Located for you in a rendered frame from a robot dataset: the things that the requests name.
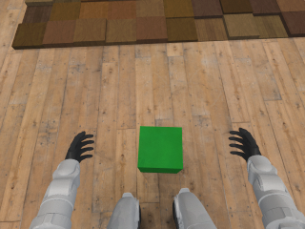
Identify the carton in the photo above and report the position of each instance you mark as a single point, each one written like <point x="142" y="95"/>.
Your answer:
<point x="160" y="150"/>

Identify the left robot thigh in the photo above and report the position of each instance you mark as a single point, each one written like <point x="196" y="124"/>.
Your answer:
<point x="125" y="214"/>

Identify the right robot hand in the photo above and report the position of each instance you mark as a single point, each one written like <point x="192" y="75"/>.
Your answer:
<point x="249" y="146"/>

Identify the robot left forearm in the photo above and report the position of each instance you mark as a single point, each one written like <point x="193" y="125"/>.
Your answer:
<point x="58" y="202"/>

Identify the left robot hand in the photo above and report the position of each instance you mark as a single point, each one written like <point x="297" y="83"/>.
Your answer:
<point x="75" y="150"/>

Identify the robot right forearm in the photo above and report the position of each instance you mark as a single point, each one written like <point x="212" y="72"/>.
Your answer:
<point x="273" y="198"/>

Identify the robot right shin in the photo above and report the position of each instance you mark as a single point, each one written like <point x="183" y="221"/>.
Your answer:
<point x="180" y="221"/>

